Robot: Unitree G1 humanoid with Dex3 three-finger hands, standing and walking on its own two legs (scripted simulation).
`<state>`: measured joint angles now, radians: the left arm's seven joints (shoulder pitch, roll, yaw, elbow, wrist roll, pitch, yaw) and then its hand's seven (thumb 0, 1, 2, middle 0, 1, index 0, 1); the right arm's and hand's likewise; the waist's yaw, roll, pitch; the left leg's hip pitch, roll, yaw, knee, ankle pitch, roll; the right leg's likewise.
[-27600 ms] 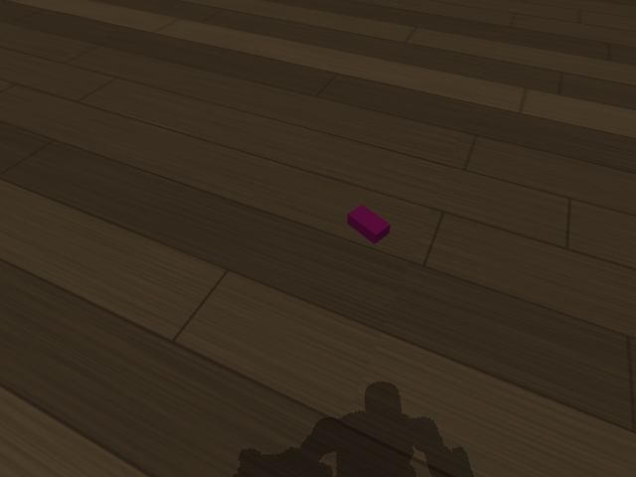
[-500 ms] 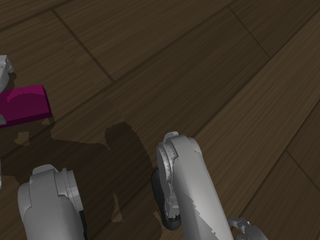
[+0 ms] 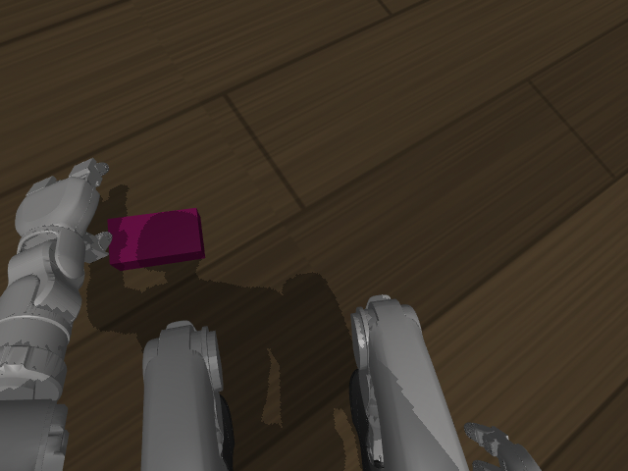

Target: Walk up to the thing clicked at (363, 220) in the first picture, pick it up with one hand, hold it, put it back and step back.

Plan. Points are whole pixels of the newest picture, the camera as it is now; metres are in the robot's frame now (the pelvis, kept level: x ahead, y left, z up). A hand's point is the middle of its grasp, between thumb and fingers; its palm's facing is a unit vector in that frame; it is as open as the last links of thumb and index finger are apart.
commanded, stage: home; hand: left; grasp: from above
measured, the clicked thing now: (158, 239) +0.51 +0.24 -0.38
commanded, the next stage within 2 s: none
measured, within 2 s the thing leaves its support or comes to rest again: neither
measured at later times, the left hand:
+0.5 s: hand (45, 372) +0.27 +0.20 +0.08, palm faces -0.06 -0.91 -0.41, open 7.4 cm
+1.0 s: hand out of the picture +0.22 +0.19 +0.26, palm faces +0.17 -0.96 -0.22, open 7.4 cm
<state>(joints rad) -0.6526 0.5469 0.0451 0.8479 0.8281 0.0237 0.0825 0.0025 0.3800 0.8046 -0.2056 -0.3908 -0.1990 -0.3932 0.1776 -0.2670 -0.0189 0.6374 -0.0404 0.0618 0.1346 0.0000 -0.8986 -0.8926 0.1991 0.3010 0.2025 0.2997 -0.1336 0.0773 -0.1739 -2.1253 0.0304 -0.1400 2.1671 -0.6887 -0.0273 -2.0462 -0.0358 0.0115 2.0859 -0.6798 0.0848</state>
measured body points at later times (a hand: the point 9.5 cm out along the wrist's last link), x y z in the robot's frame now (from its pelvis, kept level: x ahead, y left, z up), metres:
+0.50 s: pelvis +0.01 -0.01 +0.18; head +0.14 +0.01 +0.61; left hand +0.27 +0.24 +0.11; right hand +0.24 -0.23 +0.08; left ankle +0.07 +0.13 -0.37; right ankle +0.09 -0.16 -0.37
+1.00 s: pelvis +0.07 -0.01 +0.30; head +0.10 +0.00 +0.75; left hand +0.21 +0.24 +0.28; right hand +0.26 -0.24 +0.24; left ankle +0.07 +0.13 -0.37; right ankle +0.09 -0.16 -0.37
